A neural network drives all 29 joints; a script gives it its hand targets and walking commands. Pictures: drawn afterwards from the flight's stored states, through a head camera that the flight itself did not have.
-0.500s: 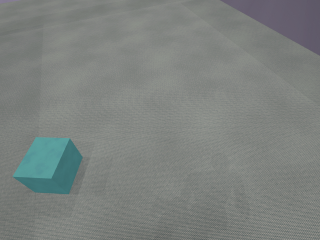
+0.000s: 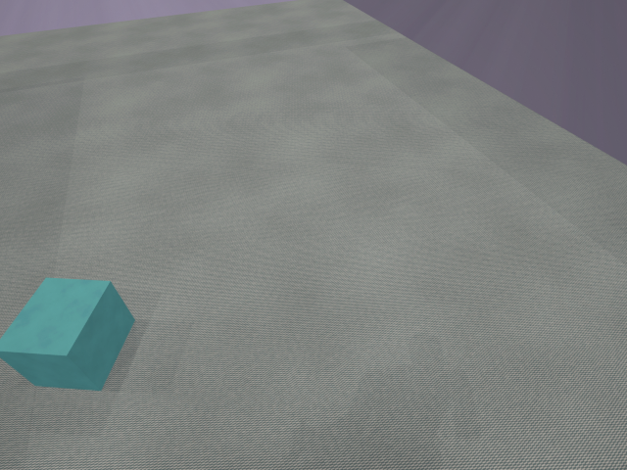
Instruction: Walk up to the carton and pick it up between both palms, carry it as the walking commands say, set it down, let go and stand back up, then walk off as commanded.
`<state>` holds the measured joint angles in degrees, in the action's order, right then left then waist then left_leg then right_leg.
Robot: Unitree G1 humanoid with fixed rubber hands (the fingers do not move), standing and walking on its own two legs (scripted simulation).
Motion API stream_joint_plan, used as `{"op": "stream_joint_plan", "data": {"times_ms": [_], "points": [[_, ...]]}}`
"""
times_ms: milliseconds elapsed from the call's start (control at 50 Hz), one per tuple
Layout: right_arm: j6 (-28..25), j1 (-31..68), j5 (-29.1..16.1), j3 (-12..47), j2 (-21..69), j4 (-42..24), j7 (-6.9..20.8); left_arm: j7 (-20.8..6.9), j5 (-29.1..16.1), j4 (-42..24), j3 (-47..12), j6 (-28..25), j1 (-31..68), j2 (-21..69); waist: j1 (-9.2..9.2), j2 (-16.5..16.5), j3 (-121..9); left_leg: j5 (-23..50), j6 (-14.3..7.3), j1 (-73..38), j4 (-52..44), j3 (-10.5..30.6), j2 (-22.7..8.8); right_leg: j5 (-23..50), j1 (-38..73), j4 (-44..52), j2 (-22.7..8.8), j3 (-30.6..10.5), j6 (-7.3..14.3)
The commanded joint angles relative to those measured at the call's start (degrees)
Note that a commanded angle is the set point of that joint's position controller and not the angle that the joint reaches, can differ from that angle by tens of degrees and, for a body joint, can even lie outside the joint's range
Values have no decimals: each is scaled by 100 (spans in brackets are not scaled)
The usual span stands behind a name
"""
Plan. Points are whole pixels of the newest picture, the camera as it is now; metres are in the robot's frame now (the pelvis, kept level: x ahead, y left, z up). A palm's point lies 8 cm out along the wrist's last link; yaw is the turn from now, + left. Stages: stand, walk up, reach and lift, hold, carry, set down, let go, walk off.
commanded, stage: stand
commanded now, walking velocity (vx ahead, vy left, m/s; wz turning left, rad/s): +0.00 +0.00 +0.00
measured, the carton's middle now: (73, 333) +0.70 +0.88 -0.65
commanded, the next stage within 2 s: walk off in 0.06 s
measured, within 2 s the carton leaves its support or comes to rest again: neither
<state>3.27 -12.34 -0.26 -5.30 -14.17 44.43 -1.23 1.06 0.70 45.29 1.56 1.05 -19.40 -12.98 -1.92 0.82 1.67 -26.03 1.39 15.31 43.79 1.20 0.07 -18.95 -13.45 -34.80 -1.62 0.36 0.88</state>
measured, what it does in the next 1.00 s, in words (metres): walks ahead: left foot, then left foot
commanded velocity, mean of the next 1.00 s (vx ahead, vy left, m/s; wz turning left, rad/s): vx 0.39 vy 0.00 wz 0.00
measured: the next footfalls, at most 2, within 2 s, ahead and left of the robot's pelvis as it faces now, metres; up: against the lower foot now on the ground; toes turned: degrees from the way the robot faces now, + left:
left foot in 0.20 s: +0.01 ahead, +0.13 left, +0.00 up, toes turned -1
left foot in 0.86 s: +0.20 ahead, +0.18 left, +0.00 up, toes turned +1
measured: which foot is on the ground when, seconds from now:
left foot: up 0.00-0.18, down 0.20-0.52, up 0.54-0.84, down 0.86-1.00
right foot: down 0.00-0.88, up 0.90-1.00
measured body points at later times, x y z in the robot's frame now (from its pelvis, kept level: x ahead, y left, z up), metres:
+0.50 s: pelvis -0.03 +0.01 -0.01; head -0.03 +0.02 +0.44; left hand +0.00 +0.27 -0.15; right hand +0.09 -0.26 -0.12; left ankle -0.03 +0.13 -0.73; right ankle -0.06 -0.09 -0.73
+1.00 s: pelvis +0.15 +0.08 +0.00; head +0.19 +0.11 +0.44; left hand +0.18 +0.33 -0.16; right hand +0.26 -0.19 -0.11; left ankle +0.16 +0.17 -0.73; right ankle +0.02 -0.06 -0.64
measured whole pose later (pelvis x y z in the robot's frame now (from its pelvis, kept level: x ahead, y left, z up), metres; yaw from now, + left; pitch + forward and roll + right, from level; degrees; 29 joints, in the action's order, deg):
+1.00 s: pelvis +0.15 +0.08 +0.00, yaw +1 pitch +1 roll -2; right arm -3.3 -14.4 -0.1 -5.3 -13.8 45.1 1.6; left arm -0.2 0.7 50.9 3.3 -3.9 -19.6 -13.0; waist -1.1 1.3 2.4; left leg -19.0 -1.8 19.7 37.2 0.0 -0.1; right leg -24.3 -19.1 -66.6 -1.4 1.5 -0.4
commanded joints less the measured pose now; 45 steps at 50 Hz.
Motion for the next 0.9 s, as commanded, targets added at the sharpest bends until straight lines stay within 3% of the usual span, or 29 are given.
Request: {"op": "stream_joint_plan", "data": {"times_ms": [0, 40, 80, 120, 140, 180, 220, 260, 280, 300, 340, 400, 420, 440, 460, 480, 500, 580, 600, 620, 660, 720, 760, 780, 800, 820, 840, 860, 880], "points": [[-84, 205, 78, 95, -183, -144, -29, 84, 54, -171, -61, -245, -32, -287, 84, 789, -431, -120, -139, 326, -91, 125, -61, 4925, 971, 1009, -1181, -921, 430], [-86, 370, 14, 126, -252, -216, 26, 54, 91, -314, 68, -178, 130, -735, -70, 1139, -425, -33, 45, 263, -606, -51, 43, 4384, 1009, 1001, -1094, -874, 420], [-74, 76, 13, 161, -75, -192, 31, 132, 50, -247, 136, -64, 209, -1043, 102, 914, -633, 825, 30, -321, -1442, -163, 7, 3042, 682, 970, -1091, -861, 509], [-160, -152, 93, 177, -135, -78, 35, 65, 50, -234, 14, -43, 243, -615, 261, 508, -287, 2072, -48, -838, -1641, 253, -176, 1322, -368, 1180, -724, -717, 231], [-168, -78, 164, 140, -397, -75, 0, 76, 106, -237, 24, -6, 332, -644, 241, -99, 232, 2263, -193, -596, -1993, 686, -432, 373, -753, 990, -570, -599, 205], [-224, 243, 217, 219, -419, -199, 15, 70, 39, -261, 120, 51, 220, -619, 33, -696, -90, 1608, -452, 109, -2238, 1218, -808, 79, 74, 746, 39, -147, 17], [-199, 285, 78, 134, -647, -182, 83, -87, 56, -297, -9, 80, 470, -390, 86, -797, 378, 161, -369, 891, -2640, 1142, -753, 212, 265, 1014, -59, -229, 51], [-160, -193, 170, 69, -762, -15, 113, -88, 137, -105, 185, 55, -104, -749, 65, -1289, 429, -1924, -390, 933, -2959, 1090, -695, -1152, -173, 311, 128, 125, -62], [-156, -414, 130, 35, -760, -30, 101, -139, 238, -149, 237, 88, -31, -919, 222, -1441, 612, -2706, -727, 1232, -3427, 1982, -1166, -1078, -261, -810, 290, 390, -72], [-187, -207, 250, -61, -1002, -65, 80, -100, 222, -77, 206, 87, -244, -534, 48, -1855, 870, -2539, -876, 1734, -3683, 1973, -1475, -919, -222, -1454, 279, 355, -36], [-191, 443, 294, -111, -1104, -301, 62, -195, 212, -37, 164, 63, -465, -538, -273, -1331, 666, -1749, -754, 2278, -3459, 1677, -1281, -1015, 675, -1380, 109, 193, 110], [-210, 702, 266, -60, -586, -415, 110, -167, 213, 257, 267, -68, -983, -504, -529, -786, 418, -1695, -602, 1653, -2257, 824, -515, -825, 1122, 470, 438, 881, 135], [-253, 559, 275, -44, -470, -509, 98, -126, 225, 208, 319, -100, -1169, -735, -658, -138, 166, -1473, -434, 1928, -1515, 674, -292, -909, 1736, 1062, 185, 433, 220], [-303, 902, 121, -1, -211, -754, 110, -100, 248, 340, 299, -200, -1656, -818, -810, 1256, 371, -684, -253, 2734, 95, 165, 238, -1982, 1997, 1594, -877, -1335, 474], [-417, 804, 135, 66, -14, -816, 116, -77, 181, 325, 333, -287, -1384, -1181, -552, 1840, 744, -539, -218, 3394, 1383, 264, 293, -2706, 1477, 2767, -2092, -3495, 571], [-483, 1134, 302, 69, -97, -858, 165, -52, 144, 352, 272, -320, -1008, -999, -332, 749, 1160, -174, -242, 3190, 1867, 617, -155, -2669, 735, 3061, -2317, -3708, 895], [-524, 787, 240, 29, -196, -647, 242, -41, 113, 166, 291, -357, -444, -988, -4, 540, 1104, 446, -237, 3057, 1798, 586, -133, -2362, 735, 3051, -1860, -3117, 717], [-511, 1304, 232, 71, -130, -800, 341, -51, 98, 333, 312, -561, -790, -823, -306, 300, 452, 1007, -6, 2884, 1676, 123, -257, -653, 1711, 2726, -1548, -2240, 802], [-498, 1158, 209, 77, -177, -689, 426, -119, 107, 392, 325, -509, -764, -858, -212, 671, 509, 951, -62, 2932, 1841, 23, -230, -241, 1797, 2723, -1557, -1941, 763], [-434, 1357, 226, 3, -302, -709, 382, -88, 119, 431, 272, -556, -1023, -768, -379, 360, 576, 1062, 21, 3003, 1259, -126, -333, -194, 1831, 2739, -1588, -1725, 877], [-446, 1325, 166, 120, -190, -664, 457, -102, 141, 568, 201, -571, -855, -542, -154, 679, 1089, 1177, 21, 2428, 557, -458, -253, 800, 965, 2768, -1192, -991, 786], [-427, 1501, 216, 96, -311, -788, 394, -94, 131, 604, 364, -565, -849, -993, -256, 937, 810, 987, 3, 2052, -543, -391, -518, 1593, 1669, 2481, -1449, -888, 639], [-500, 718, 217, 100, -244, -431, 404, -127, 98, 687, 469, -494, -615, -1329, 128, 833, 371, 714, -49, 584, -1238, -750, -157, 2860, 1214, 1692, -1486, -542, 463], [-574, -509, 286, -26, -456, -74, 308, -129, 116, 676, 438, -509, -488, -1294, 735, 539, -186, 1155, -294, -609, -1558, -708, -11, 4321, 1078, 308, -1162, -131, 242], [-624, -1349, 330, -203, -907, 235, 193, -78, 83, 506, 389, -546, -581, -1094, 923, -258, -818, 1107, -363, -1859, -1584, -533, -186, 3848, 379, -1424, -849, 67, 237], [-665, -2207, 426, -371, -1647, 542, 142, -126, 99, 191, 212, -632, -832, -513, 984, -2050, -1197, 1738, -954, -3023, -1932, 2324, -2116, -39, -1361, -3509, 51, 99, -126], [-719, -2279, 387, -303, -1499, 637, 154, -125, 199, 206, 269, -624, -718, -378, 912, -2159, -1313, 3445, -1335, -3264, -2447, 3829, -2513, -1316, -2338, -4190, 347, -388, 19], [-709, -1741, 272, -225, -1323, 546, 146, -107, 140, 82, 284, -594, -176, -645, 766, -1328, -1217, 4269, -1400, -3195, -2058, 2852, -2119, -954, -2522, -4382, 134, -475, -38], [-748, -1629, 249, -186, -989, 576, 118, -104, 149, 94, 324, -613, 141, -742, 752, -601, -829, 4256, -1149, -2915, -1991, 2540, -1894, -298, -3021, -4081, -114, -390, 63]]}}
